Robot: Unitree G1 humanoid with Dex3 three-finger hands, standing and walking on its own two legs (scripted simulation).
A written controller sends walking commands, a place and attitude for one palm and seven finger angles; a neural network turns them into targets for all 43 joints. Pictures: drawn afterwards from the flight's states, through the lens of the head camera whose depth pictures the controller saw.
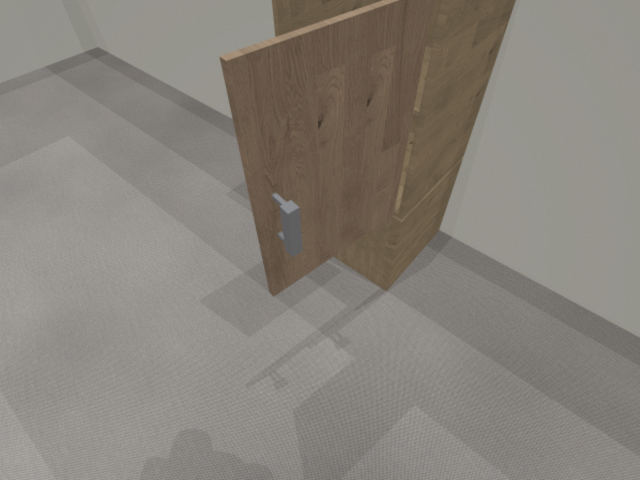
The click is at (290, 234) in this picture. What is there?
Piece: cupboard door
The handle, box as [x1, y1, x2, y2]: [272, 193, 302, 256]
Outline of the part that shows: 272,194 272,198 280,205 279,206 283,229 282,232 281,231 277,233 278,236 284,242 285,249 293,256 302,250 299,207 291,200 286,202 276,193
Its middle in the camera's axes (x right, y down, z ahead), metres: -0.07 -0.03 +0.77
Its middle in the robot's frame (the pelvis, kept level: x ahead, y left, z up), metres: +0.58 +0.11 -0.09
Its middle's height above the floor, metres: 0.69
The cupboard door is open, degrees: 80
